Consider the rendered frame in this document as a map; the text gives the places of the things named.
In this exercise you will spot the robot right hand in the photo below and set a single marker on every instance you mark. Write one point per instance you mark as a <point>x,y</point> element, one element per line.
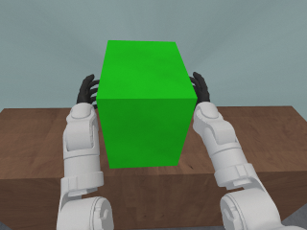
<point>200,88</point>

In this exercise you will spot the pedestal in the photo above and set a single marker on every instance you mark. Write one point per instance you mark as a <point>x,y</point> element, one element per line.
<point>273,139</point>

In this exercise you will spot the robot left forearm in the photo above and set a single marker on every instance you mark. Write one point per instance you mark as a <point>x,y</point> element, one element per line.
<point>81,150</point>

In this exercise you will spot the carton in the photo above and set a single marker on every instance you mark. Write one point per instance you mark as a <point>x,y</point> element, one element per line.
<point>145,101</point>

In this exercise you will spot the left robot upper arm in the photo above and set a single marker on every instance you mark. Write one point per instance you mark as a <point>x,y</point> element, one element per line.
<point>92,213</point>

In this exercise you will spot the robot left hand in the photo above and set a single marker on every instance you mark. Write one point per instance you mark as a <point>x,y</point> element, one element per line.
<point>85,93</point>

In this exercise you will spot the robot right forearm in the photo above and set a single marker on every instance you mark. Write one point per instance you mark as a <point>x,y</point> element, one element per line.
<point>232,169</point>

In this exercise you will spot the right robot upper arm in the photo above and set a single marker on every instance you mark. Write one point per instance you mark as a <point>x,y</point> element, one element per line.
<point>251,209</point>

